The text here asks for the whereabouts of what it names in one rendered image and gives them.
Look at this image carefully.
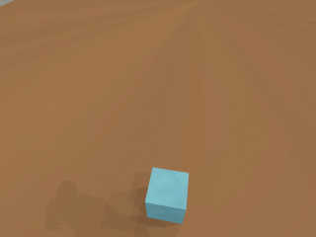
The carton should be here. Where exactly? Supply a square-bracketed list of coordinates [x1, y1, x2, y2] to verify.
[145, 167, 189, 224]

